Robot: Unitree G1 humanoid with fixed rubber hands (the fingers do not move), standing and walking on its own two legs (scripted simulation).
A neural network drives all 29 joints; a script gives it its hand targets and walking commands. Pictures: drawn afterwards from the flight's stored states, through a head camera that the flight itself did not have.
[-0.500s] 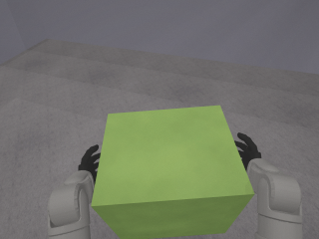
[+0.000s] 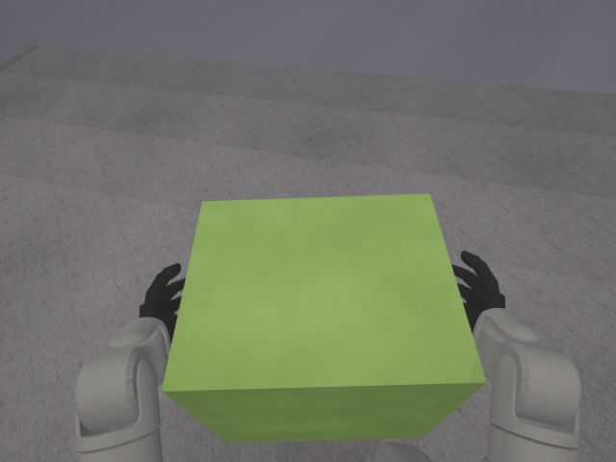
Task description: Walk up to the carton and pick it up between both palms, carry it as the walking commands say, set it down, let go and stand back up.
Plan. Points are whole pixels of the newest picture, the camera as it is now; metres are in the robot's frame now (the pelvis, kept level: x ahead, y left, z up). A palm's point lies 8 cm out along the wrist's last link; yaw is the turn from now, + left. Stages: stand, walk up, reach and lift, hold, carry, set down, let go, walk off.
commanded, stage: carry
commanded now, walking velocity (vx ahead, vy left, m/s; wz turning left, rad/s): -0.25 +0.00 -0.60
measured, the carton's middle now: (319, 328) +0.27 +0.02 +0.01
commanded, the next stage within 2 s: none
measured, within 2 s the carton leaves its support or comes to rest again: neither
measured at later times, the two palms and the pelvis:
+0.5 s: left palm (236, 437) +0.13 +0.09 +0.09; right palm out of the picture +0.04 -0.26 +0.09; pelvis -0.15 -0.02 +0.02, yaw -15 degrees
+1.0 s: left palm out of the picture -0.03 -0.06 +0.09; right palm out of the picture -0.26 -0.35 +0.09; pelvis -0.34 -0.04 +0.01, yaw -34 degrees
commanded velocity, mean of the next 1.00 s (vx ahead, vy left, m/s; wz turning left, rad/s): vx -0.25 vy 0.00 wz -0.60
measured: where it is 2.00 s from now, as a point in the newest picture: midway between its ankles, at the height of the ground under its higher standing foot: outside the picture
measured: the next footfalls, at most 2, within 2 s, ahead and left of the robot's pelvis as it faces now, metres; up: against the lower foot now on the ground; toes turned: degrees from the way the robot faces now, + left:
right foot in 0.04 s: +0.08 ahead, -0.10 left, +0.00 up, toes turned -7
left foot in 0.44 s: -0.09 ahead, +0.10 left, +0.00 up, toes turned -10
